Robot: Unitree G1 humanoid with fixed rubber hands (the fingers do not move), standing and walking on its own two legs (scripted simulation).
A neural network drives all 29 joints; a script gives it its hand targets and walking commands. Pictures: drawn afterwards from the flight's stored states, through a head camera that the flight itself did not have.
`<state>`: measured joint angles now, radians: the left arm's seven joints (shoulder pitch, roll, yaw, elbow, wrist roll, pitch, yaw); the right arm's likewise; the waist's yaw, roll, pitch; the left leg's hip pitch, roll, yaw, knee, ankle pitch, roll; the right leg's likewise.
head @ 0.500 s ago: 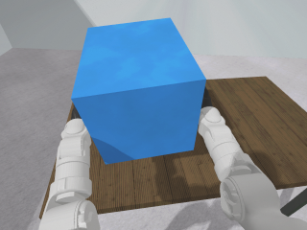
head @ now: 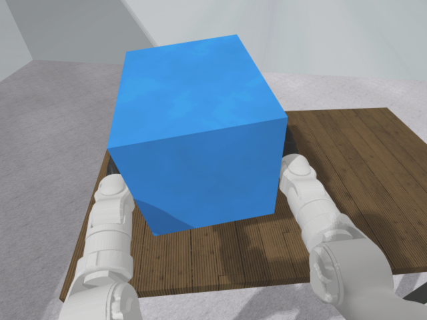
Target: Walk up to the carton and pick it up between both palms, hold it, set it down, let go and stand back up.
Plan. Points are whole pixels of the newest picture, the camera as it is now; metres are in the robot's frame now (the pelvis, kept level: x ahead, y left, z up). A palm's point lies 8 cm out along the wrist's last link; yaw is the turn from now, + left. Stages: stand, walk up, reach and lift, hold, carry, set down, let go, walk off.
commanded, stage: set down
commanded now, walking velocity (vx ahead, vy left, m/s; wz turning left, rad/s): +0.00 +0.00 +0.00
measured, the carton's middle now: (197, 129) +0.46 +0.07 +0.16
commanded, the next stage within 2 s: none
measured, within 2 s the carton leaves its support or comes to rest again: neither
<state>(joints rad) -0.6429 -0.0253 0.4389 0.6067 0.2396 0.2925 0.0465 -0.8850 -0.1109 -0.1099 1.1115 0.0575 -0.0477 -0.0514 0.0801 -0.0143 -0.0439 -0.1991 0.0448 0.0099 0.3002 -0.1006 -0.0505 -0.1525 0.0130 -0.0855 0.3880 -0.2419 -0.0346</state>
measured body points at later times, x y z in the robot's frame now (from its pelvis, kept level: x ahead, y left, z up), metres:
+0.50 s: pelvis +0.01 +0.00 +0.00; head +0.03 -0.01 +0.45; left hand +0.38 +0.22 +0.08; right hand +0.47 -0.10 +0.12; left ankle +0.03 +0.16 -0.75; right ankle -0.02 -0.08 -0.75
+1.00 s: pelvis +0.01 +0.00 +0.00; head +0.09 -0.01 +0.44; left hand +0.39 +0.22 +0.04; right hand +0.49 -0.10 +0.08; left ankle +0.04 +0.16 -0.74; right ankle -0.02 -0.08 -0.75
